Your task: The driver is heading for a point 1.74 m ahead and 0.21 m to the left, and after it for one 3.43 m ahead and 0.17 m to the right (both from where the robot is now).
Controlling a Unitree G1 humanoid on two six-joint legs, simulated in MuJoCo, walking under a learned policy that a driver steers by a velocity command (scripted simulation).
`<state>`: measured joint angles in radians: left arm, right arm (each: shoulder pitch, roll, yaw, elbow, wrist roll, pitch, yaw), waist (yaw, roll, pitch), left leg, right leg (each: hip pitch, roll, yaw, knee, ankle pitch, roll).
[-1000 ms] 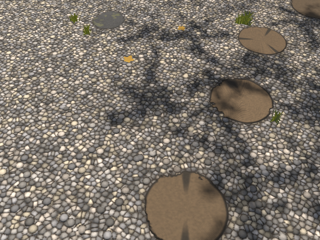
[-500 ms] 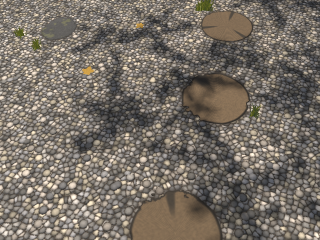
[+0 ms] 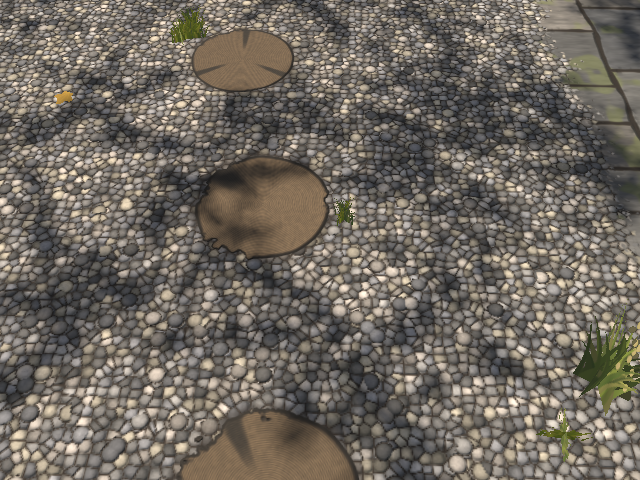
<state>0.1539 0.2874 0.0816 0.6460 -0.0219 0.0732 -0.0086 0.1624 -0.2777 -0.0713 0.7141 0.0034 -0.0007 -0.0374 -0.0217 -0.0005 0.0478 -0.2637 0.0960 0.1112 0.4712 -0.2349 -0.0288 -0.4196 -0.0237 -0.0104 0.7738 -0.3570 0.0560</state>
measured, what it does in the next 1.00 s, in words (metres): steps on the spot: right foot, then left foot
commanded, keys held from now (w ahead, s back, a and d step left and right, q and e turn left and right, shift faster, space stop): no key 0.44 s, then w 0.08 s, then no key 0.48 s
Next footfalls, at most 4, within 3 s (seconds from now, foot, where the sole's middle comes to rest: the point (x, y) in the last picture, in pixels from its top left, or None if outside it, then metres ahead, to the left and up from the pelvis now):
0.06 right None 0.04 -0.13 -0.78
0.44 left None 0.05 0.11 -0.78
2.84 right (390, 468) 0.47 -0.12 -0.78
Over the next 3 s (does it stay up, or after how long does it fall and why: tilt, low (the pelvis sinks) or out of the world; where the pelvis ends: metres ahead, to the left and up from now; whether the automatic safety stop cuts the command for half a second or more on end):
stays up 0.38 -0.03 0.00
